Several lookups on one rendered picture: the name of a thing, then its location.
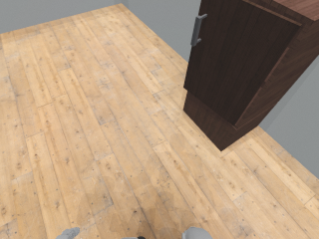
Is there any robot right thigh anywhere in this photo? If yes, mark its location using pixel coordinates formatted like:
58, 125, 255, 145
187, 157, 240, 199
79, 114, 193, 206
181, 227, 213, 239

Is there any cupboard door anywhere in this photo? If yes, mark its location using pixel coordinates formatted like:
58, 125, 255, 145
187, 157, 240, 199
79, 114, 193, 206
183, 0, 302, 125

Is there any handle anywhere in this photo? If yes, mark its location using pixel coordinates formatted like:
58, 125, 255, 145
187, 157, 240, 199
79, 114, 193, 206
190, 14, 207, 46

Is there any left robot hand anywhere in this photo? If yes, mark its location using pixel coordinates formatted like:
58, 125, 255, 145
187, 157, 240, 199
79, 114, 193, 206
56, 227, 80, 239

